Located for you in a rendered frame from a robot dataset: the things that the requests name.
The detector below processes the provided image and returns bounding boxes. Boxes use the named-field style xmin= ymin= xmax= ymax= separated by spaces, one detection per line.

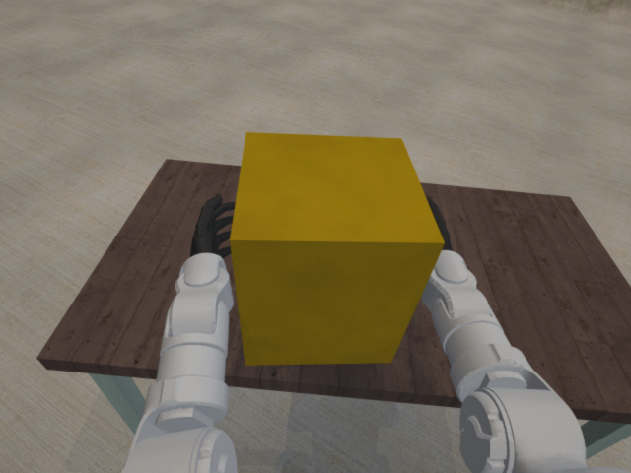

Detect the robot right upper arm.
xmin=459 ymin=387 xmax=631 ymax=473

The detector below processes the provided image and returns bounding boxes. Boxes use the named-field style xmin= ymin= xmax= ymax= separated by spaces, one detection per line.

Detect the robot left hand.
xmin=190 ymin=194 xmax=236 ymax=258

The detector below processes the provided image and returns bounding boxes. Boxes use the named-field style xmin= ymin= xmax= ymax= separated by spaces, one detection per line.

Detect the carton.
xmin=230 ymin=132 xmax=445 ymax=366

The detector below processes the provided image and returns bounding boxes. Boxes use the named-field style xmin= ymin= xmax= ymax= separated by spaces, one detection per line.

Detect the robot left forearm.
xmin=122 ymin=253 xmax=234 ymax=473

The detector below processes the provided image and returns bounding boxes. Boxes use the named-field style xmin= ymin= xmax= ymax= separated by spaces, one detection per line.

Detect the table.
xmin=37 ymin=159 xmax=631 ymax=460

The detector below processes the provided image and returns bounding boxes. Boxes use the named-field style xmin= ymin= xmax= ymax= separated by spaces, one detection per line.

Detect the robot left upper arm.
xmin=123 ymin=426 xmax=238 ymax=473

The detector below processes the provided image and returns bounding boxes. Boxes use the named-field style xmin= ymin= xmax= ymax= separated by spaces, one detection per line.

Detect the robot right hand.
xmin=426 ymin=196 xmax=453 ymax=251

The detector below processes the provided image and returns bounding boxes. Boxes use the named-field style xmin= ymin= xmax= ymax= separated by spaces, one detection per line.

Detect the robot right forearm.
xmin=421 ymin=250 xmax=586 ymax=459

